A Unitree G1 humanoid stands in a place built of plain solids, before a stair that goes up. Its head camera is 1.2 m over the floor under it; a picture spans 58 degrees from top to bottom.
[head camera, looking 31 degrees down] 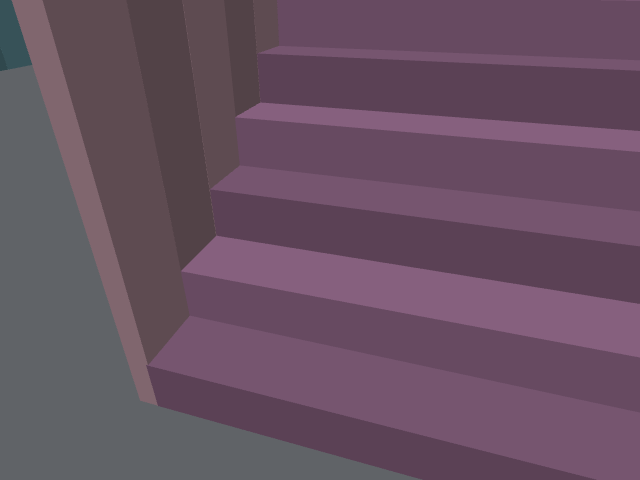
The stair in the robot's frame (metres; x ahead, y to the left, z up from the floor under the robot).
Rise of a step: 0.19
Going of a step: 0.24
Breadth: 1.60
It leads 17 degrees to the right of straight ahead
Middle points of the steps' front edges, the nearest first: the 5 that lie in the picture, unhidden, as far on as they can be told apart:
0.71 -0.24 0.19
0.94 -0.31 0.38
1.17 -0.38 0.57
1.40 -0.45 0.76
1.63 -0.52 0.95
